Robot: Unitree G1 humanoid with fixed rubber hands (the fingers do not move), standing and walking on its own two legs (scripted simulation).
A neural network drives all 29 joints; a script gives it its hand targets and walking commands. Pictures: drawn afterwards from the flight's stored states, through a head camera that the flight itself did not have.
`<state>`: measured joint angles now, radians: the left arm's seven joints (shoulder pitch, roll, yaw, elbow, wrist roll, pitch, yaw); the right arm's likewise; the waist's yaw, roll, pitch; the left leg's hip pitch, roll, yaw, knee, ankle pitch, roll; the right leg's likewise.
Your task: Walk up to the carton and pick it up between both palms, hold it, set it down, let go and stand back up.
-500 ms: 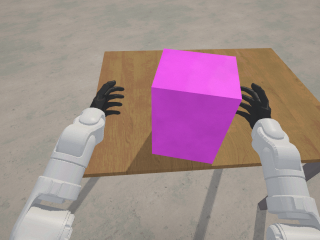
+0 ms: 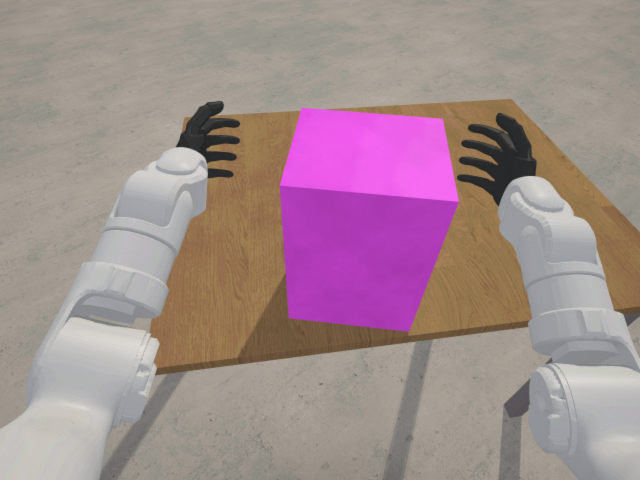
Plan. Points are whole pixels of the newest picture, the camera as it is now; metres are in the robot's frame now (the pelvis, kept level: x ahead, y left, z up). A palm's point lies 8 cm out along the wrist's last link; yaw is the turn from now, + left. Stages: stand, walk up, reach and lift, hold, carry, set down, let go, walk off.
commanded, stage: reach and lift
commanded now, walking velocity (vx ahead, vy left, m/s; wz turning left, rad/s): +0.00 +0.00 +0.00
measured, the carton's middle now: (359, 227) +0.45 -0.11 +0.05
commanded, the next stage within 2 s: none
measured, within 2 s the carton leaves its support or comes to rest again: neither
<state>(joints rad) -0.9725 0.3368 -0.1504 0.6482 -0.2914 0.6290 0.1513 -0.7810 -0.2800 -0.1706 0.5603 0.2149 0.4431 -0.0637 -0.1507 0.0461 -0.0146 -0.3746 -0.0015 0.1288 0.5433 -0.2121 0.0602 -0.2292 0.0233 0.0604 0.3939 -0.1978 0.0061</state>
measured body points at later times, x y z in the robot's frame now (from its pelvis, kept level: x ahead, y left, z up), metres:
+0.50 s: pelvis +0.00 +0.00 +0.00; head +0.02 +0.02 +0.45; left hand +0.49 +0.11 +0.17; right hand +0.40 -0.28 +0.17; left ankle +0.06 +0.03 -0.73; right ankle +0.01 -0.17 -0.73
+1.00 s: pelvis +0.00 -0.01 -0.01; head +0.08 +0.00 +0.43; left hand +0.50 +0.09 +0.09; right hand +0.42 -0.29 +0.11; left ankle +0.06 +0.03 -0.73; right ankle +0.01 -0.17 -0.73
